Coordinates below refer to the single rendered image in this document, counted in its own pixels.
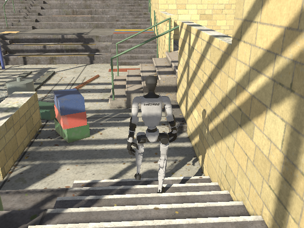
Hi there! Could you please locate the robot left upper arm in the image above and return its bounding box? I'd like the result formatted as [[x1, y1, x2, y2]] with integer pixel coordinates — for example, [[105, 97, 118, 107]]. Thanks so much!
[[132, 96, 142, 124]]

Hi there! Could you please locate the robot right hand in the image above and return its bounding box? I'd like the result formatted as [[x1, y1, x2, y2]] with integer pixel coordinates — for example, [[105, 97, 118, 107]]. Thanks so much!
[[168, 131, 177, 143]]

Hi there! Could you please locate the robot right forearm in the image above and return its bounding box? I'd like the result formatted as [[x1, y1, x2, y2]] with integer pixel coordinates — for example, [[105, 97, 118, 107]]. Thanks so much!
[[169, 115, 177, 133]]

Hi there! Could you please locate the robot left hand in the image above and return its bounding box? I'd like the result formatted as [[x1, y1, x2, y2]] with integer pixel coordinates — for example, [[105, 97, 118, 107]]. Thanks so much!
[[127, 142, 138, 156]]

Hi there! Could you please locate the robot left forearm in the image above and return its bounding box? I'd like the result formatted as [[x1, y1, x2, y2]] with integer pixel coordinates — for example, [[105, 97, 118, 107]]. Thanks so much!
[[127, 117, 136, 143]]

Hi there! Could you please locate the robot right upper arm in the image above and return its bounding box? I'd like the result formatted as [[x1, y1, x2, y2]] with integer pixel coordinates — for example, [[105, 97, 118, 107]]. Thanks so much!
[[161, 96, 174, 122]]

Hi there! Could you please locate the left robot shin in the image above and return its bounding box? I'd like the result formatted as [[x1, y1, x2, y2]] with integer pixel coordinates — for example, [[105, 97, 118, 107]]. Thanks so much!
[[136, 149, 143, 174]]

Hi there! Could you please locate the robot left thigh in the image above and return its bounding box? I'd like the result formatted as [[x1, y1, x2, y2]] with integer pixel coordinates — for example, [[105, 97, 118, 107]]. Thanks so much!
[[136, 132, 146, 153]]

